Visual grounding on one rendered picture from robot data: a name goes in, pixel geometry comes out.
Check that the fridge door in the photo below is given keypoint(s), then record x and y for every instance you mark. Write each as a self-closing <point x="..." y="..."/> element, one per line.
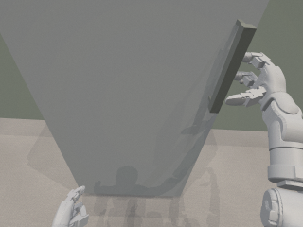
<point x="123" y="85"/>

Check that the left robot hand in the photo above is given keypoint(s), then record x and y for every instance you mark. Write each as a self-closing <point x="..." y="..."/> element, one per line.
<point x="67" y="213"/>

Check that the robot right forearm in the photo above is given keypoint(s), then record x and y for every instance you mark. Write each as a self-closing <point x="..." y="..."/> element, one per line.
<point x="284" y="122"/>

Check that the right robot hand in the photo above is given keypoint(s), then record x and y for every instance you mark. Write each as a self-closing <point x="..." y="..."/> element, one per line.
<point x="271" y="80"/>

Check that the handle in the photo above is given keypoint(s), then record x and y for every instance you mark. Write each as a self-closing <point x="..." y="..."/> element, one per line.
<point x="241" y="42"/>

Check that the right robot upper arm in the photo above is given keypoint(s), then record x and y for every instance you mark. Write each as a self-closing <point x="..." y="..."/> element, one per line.
<point x="281" y="208"/>

